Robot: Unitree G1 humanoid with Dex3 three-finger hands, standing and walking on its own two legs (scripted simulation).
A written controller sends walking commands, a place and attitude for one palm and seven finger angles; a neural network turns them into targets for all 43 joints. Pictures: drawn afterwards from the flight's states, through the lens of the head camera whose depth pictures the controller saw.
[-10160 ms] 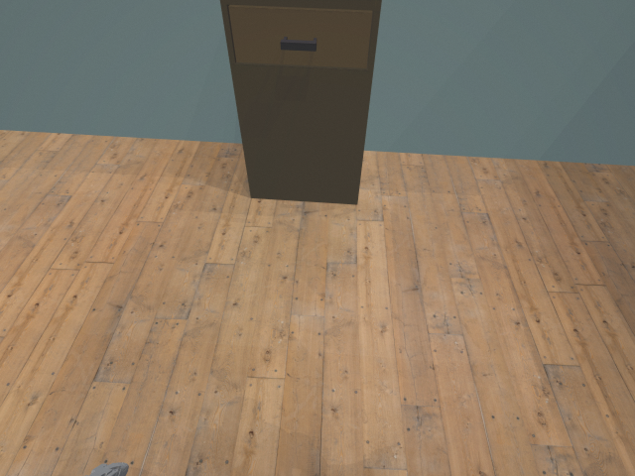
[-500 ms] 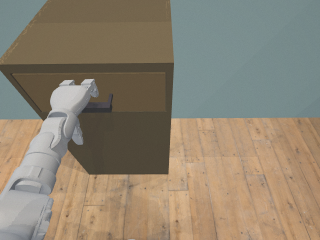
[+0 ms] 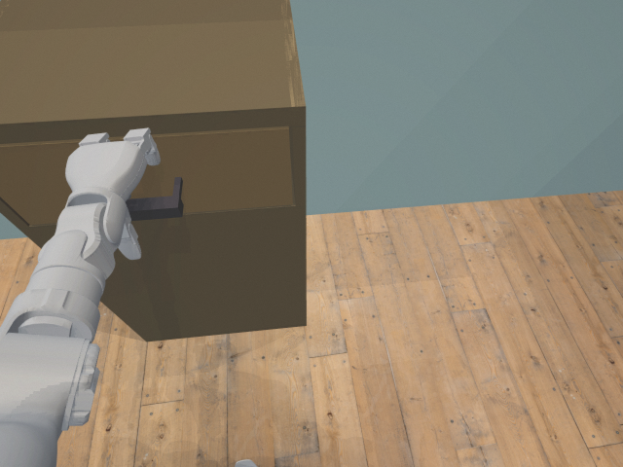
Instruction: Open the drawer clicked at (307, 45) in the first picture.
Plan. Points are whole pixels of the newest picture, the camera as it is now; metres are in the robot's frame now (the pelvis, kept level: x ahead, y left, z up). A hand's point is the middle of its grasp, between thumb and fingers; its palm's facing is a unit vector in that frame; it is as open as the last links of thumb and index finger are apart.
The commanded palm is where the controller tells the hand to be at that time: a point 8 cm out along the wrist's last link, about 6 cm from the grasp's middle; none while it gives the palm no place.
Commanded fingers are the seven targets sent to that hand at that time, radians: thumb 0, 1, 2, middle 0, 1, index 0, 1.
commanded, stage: move the hooked fingers above the handle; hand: left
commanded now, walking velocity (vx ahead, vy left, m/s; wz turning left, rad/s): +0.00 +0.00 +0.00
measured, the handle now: (144, 197) +0.52 +0.24 +0.00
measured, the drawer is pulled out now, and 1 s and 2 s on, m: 0.00 0.00 0.00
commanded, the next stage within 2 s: lower the fingers behind the handle in 0.60 s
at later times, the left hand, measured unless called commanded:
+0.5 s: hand (122, 194) +0.48 +0.24 +0.06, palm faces -0.03 -0.05 -1.00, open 13.8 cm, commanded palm +0.46 +0.25 +0.12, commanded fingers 0.00 -0.50 0.30 -0.30 -1.20 -0.30 -1.20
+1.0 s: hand (125, 210) +0.47 +0.24 +0.03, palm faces -0.06 -0.05 -1.00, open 13.8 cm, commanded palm +0.46 +0.24 +0.09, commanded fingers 0.00 -0.50 0.30 -0.30 -1.20 -0.30 -1.20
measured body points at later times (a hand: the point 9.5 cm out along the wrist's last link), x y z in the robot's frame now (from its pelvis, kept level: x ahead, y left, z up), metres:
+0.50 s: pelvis +0.00 +0.00 +0.00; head +0.08 +0.01 +0.44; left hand +0.47 +0.24 +0.11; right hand +0.04 -0.27 -0.13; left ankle +0.02 +0.11 -0.71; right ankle -0.05 -0.11 -0.71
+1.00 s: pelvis +0.00 +0.00 -0.01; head +0.09 +0.00 +0.44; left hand +0.46 +0.24 +0.09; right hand +0.01 -0.28 -0.13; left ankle +0.02 +0.11 -0.71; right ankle -0.05 -0.11 -0.71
